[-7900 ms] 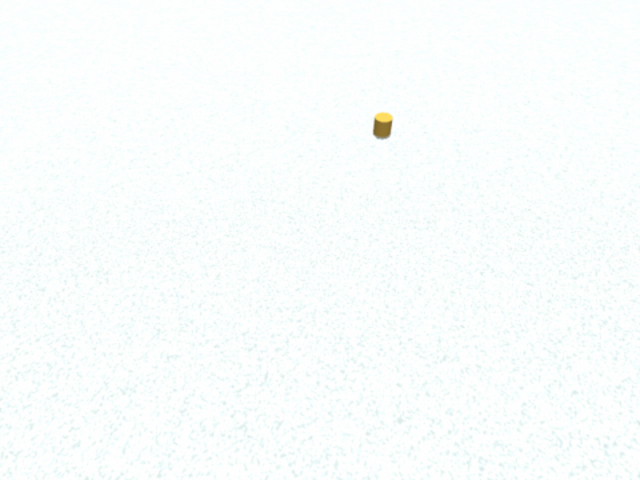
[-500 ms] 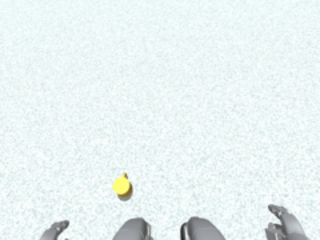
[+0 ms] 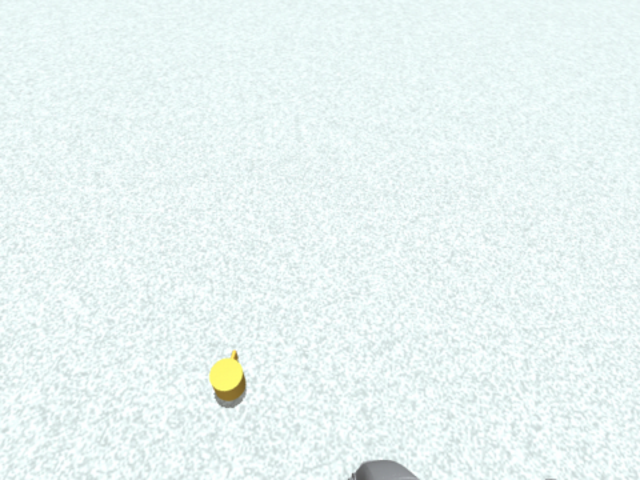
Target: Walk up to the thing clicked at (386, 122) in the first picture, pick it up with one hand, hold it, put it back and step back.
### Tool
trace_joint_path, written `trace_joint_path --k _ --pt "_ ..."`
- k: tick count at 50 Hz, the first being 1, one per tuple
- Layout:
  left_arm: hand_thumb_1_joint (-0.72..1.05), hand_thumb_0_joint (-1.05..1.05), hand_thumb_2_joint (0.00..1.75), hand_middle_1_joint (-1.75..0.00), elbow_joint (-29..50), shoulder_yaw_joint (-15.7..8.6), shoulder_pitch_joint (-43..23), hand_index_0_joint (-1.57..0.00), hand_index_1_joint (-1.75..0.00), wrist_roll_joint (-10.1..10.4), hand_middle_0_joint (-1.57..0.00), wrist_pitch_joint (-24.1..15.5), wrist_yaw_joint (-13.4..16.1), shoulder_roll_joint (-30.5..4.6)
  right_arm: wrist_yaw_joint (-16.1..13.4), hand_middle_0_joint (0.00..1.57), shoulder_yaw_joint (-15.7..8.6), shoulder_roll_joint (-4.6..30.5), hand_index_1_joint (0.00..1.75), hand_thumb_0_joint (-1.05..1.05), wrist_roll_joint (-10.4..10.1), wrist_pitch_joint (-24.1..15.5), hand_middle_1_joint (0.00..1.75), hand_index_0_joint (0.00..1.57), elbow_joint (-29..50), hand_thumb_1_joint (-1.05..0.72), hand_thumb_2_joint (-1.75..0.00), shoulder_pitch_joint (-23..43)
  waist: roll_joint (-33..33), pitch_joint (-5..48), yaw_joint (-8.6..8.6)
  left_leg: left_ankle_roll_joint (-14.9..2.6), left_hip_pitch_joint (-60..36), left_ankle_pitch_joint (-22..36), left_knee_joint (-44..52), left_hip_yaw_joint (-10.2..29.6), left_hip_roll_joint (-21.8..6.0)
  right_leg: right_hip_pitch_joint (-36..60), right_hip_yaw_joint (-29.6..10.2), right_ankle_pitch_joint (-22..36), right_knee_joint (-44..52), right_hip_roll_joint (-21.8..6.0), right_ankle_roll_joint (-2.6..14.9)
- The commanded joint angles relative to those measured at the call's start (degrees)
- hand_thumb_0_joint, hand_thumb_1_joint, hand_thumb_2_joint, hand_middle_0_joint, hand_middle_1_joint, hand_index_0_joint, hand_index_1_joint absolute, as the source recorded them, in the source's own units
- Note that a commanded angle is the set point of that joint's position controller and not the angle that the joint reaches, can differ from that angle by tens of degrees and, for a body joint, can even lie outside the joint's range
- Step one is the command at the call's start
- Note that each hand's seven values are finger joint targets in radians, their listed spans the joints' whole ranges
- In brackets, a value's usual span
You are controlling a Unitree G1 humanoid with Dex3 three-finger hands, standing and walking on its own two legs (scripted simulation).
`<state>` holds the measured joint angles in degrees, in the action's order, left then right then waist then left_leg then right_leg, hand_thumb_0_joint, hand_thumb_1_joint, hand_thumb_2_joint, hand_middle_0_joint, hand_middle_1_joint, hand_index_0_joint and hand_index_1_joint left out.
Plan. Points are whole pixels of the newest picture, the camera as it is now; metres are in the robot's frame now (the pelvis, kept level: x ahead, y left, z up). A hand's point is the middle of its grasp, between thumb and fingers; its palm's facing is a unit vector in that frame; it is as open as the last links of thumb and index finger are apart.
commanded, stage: walk up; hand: left
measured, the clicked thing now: (229, 374) +0.49 +0.24 -0.72
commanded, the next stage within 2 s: none
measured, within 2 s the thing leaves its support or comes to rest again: neither
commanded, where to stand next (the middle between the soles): +0.07 +0.02 m, yaw -4 degrees
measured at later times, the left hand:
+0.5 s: hand out of the picture +0.05 +0.31 -0.15, palm faces +0.00 -0.89 -0.45, open 7.4 cm
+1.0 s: hand out of the picture +0.01 +0.29 -0.14, palm faces -0.10 -0.89 -0.44, open 7.3 cm
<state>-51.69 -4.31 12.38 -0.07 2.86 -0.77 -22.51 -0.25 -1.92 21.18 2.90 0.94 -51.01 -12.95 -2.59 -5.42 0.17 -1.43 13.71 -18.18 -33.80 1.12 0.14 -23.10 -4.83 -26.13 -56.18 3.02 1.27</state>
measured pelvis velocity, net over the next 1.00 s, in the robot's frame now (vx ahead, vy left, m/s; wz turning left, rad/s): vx -0.02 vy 0.00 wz -0.10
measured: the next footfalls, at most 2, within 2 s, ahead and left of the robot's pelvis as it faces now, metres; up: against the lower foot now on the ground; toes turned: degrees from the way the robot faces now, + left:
right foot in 0.10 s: +0.00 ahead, -0.12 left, +0.00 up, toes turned -3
left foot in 0.48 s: +0.18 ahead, +0.14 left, +0.00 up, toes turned +0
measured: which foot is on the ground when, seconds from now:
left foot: down 0.00-0.12, up 0.14-0.46, down 0.48-0.90, up 0.92-1.00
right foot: up 0.00-0.08, down 0.10-0.52, up 0.54-0.84, down 0.86-1.00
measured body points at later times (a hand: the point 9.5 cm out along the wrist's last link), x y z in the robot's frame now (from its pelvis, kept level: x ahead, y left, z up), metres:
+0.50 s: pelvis +0.04 +0.02 -0.01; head +0.08 +0.02 +0.43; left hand +0.05 +0.36 -0.12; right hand +0.14 -0.28 -0.14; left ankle +0.14 +0.14 -0.73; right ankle -0.04 -0.12 -0.73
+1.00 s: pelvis -0.02 +0.00 -0.01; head +0.02 -0.02 +0.44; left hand +0.02 +0.33 -0.11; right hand +0.07 -0.33 -0.13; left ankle +0.05 +0.15 -0.67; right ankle -0.03 -0.09 -0.73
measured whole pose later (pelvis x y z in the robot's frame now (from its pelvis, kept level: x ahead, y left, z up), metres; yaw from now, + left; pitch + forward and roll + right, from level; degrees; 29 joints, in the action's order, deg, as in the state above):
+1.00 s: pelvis -0.02 +0.00 -0.01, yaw -6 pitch -2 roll +3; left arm -50.4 -4.1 18.8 -2.8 2.6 -0.7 -22.2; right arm -1.6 -4.2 23.8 -0.1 3.5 -48.7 -8.4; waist -0.1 -7.6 -3.1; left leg -0.8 32.2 -27.6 -61.0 5.7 4.6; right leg -16.4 -1.2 -22.1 -40.4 -0.4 2.5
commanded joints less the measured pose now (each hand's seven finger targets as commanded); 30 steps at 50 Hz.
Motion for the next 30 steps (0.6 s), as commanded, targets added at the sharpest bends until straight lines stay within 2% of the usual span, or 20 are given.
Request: trace_joint_path --k 1,2,3,4,5,6,7,8,9,10,12,17,21,23,24,25,26,27,29,30 --pt "0.9 0.0 0.9 -0.3 4.66 -2.57 1.82 -0.2 -0.3 -0.55 -0.2 -4.48 0.3 -12.22 1.51 0.2 -5.83 16.61 0.3 0.0 1.45 -0.77 0.3 0.2 7.32 -0.9 -0.9 0.57 18.47 5.33 3.03 -11.01 -9.75 -14.93 14.5 12.12 -9.38 -1.9 8.43 -5.97 14.47 -0.95 -2.64" --pt "0.9 0.0 0.9 -0.3 4.23 -2.7 2.83 -0.2 -0.3 -0.75 -0.2 -5.24 0.6 -12.55 2.41 0.2 -6.26 16.76 0.3 0.0 1.9 -0.11 0.3 0.2 7.89 -0.9 -0.9 -1.51 18.25 5.78 3.74 -12.48 -10.95 -15.3 13.55 12.55 -10.1 -0.22 9.2 -8.3 19.61 -1.17 -2.45" --pt "0.9 0.0 0.9 -0.3 3.39 -2.63 5.19 -0.2 -0.3 -0.92 -0.2 -6.11 0.94 -11.63 2.82 0.2 -6.21 16.27 0.3 0.0 1.52 0.31 0.3 0.2 8.09 -0.9 -0.9 -0.74 16.08 6.09 1.94 -12.38 -10.76 -12.45 10.0 11.53 -10.6 3.94 8.27 -5.85 28.75 -1.64 -1.4" --pt "0.9 0.0 0.9 -0.3 1.79 -2.75 8.52 -0.2 -0.3 -1.33 -0.2 -6.97 1.38 -10.77 3.14 0.2 -5.88 15.39 0.3 0.0 1.0 0.66 0.3 0.2 8.49 -0.9 -0.9 0.38 10.33 6.24 -0.38 -10.49 -7.16 -8.91 2.86 7.62 -8.39 11.19 9.53 0.67 39.31 -0.3 -0.88" --pt "0.9 0.0 0.9 -0.3 0.13 -3.35 14.04 -0.2 -0.3 -1.6 -0.2 -7.69 1.88 -12.14 3.07 0.2 -5.18 13.22 0.3 0.0 0.55 0.83 0.3 0.2 9.34 -0.9 -0.9 1.61 3.38 6.4 -3.57 -7.88 2.11 -8.06 -8.07 4.43 -5.39 22.17 4.13 7.3 43.98 -3.17 -0.21" --pt "0.9 0.0 0.9 -0.3 0.48 -4.29 14.83 -0.2 -0.3 -2.27 -0.2 -8.23 2.26 -17.25 3.2 0.2 -3.64 8.57 0.3 0.0 -0.58 0.68 0.3 0.2 10.95 -0.9 -0.9 1.74 -7.7 2.4 -3.79 -3.42 21.86 -12.3 -20.05 0.7 0.92 31.66 -16.05 3.64 44.63 -13.44 2.88" --pt "0.9 0.0 0.9 -0.3 2.11 -4.57 13.19 -0.2 -0.3 -2.43 -0.2 -8.34 2.56 -18.47 3.02 0.2 -3.46 9.78 0.3 0.0 -0.78 0.6 0.3 0.2 12.16 -0.9 -0.9 3.72 -3.1 -1.57 -3.64 -0.71 32.73 -11.35 -24.62 2.75 2.26 31.06 -27.71 2.18 44.04 -22.9 6.65" --pt "0.9 0.0 0.9 -0.3 2.63 -4.48 13.04 -0.2 -0.3 -2.36 -0.2 -8.19 2.63 -20.2 2.59 0.2 -4.39 13.31 0.3 0.0 -0.77 0.19 0.3 0.2 13.05 -0.9 -0.9 6.67 -0.38 -5.12 -4.71 -0.94 31.24 -11.99 -24.02 8.56 -2.07 21.53 -34.18 -3.95 45.74 -29.07 13.03" --pt "0.9 0.0 0.9 -0.3 3.07 -4.29 11.41 -0.2 -0.3 -1.76 -0.2 -8.62 2.36 -19.66 2.68 0.2 -5.13 14.86 0.3 0.0 -1.2 -0.5 0.3 0.2 12.52 -0.9 -0.9 6.89 -0.09 -9.25 -3.49 -0.51 29.43 -9.7 -24.77 10.06 -3.41 17.08 -31.29 -2.83 46.33 -28.33 14.11" --pt "0.9 0.0 0.9 -0.3 3.42 -3.68 10.41 -0.2 -0.3 -1.21 -0.2 -9.22 2.26 -17.47 3.18 0.2 -5.76 15.07 0.3 0.0 -1.36 -0.83 0.3 0.2 11.75 -0.9 -0.9 6.55 1.51 -10.59 -2.47 0.19 28.78 -6.82 -25.24 11.24 -2.8 17.01 -24.01 2.28 46.22 -23.96 10.94" --pt "0.9 0.0 0.9 -0.3 3.61 -3.14 10.36 -0.2 -0.3 -0.37 -0.2 -9.6 2.75 -15.74 3.87 0.2 -5.38 13.24 0.3 0.0 -1.74 -0.52 0.3 0.2 9.93 -0.9 -0.9 1.73 -2.9 -6.1 -0.31 0.6 25.86 -0.16 -23.38 9.01 -0.28 22.27 -9.28 25.6 41.94 -16.79 4.31" --pt "0.9 0.0 0.9 -0.3 6.73 -2.08 6.34 -0.2 -0.3 -1.59 -0.2 -9.02 2.68 -13.21 3.52 0.2 -4.36 9.02 0.3 0.0 -2.54 0.03 0.3 0.2 8.89 -0.9 -0.9 2.31 -8.1 -4.56 -0.1 1.88 10.22 5.34 -12.43 3.05 -0.39 9.4 5.44 41.41 36.84 -12.22 6.05" --pt "0.9 0.0 0.9 -0.3 7.58 -1.29 7.06 -0.2 -0.3 -0.47 -0.2 -5.81 2.66 -12.8 1.96 0.2 -3.84 8.87 0.3 0.0 -3.02 -0.9 0.3 0.2 7.48 -0.9 -0.9 4.56 -10.55 -0.82 -2.2 0.76 1.58 12.79 -2.96 -4.15 0.81 8.92 5.45 43.77 27.16 -11.37 5.74" --pt "0.9 0.0 0.9 -0.3 8.32 -0.97 5.61 -0.2 -0.3 0.19 -0.2 -4.53 2.87 -12.25 0.93 0.2 -4.29 10.5 0.3 0.0 -2.72 -1.57 0.3 0.2 4.84 -0.9 -0.9 -1.92 -4.98 4.07 1.16 -0.52 -7.02 20.35 4.21 -5.53 2.56 9.33 5.06 40.73 15.72 -9.41 4.1" --pt "0.9 0.0 0.9 -0.3 8.29 -0.18 8.07 -0.2 -0.3 0.84 -0.2 -4.3 2.88 -10.22 0.33 0.2 -4.98 12.87 0.3 0.0 -2.3 -2.0 0.3 0.2 4.3 -0.9 -0.9 -4.17 1.63 6.52 2.22 -1.53 -11.79 31.5 5.43 -3.0 -0.24 7.39 3.53 34.5 8.76 -7.19 2.33" --pt "0.9 0.0 0.9 -0.3 8.56 0.43 11.11 -0.2 -0.3 1.72 -0.2 -4.29 3.05 -7.33 -0.23 0.2 -5.64 16.36 0.3 0.0 -1.69 -2.55 0.3 0.2 4.34 -0.9 -0.9 -6.39 12.62 11.9 2.63 -6.28 -17.1 47.08 5.66 10.92 -11.8 3.18 3.35 14.2 -4.65 -1.56 0.03" --pt "0.9 0.0 0.9 -0.3 6.94 0.3 15.31 -0.2 -0.3 2.41 -0.2 -3.16 3.5 -7.26 -0.48 0.2 -4.92 16.53 0.3 0.0 -2.45 -2.74 0.3 0.2 5.33 -0.9 -0.9 -3.95 12.17 16.72 -0.61 -12.81 -15.33 50.13 5.87 23.94 -20.93 4.25 -1.84 -8.65 -11.04 2.38 -0.17" --pt "0.9 0.0 0.9 -0.3 5.15 0.05 14.05 -0.2 -0.3 1.92 -0.2 -1.82 3.96 -10.1 -0.7 0.2 -5.15 16.7 0.3 0.0 -3.37 -2.36 0.3 0.2 6.0 -0.9 -0.9 0.16 12.91 16.46 -0.55 -15.61 -9.8 32.43 9.91 27.2 -23.08 5.51 -3.72 -10.28 -12.99 -1.52 0.78" --pt "0.9 0.0 0.9 -0.3 4.44 -0.69 11.48 -0.2 -0.3 1.17 -0.2 -1.35 3.31 -12.94 -0.94 0.2 -5.02 15.11 0.3 0.0 -3.14 -1.29 0.3 0.2 7.59 -0.9 -0.9 6.04 11.13 11.53 -1.61 -10.37 -0.23 10.82 13.24 16.71 -16.6 4.97 -5.05 -6.26 -13.66 -2.29 1.27" --pt "0.9 0.0 0.9 -0.3 3.92 -0.94 11.36 -0.2 -0.3 1.2 -0.2 -1.17 2.91 -12.61 -1.07 0.2 -4.71 14.51 0.3 0.0 -2.48 -0.94 0.3 0.2 7.97 -0.9 -0.9 7.76 11.65 8.32 -1.97 -9.44 4.17 7.4 14.0 13.15 -15.06 3.77 -3.5 -4.78 -13.88 -2.02 1.15"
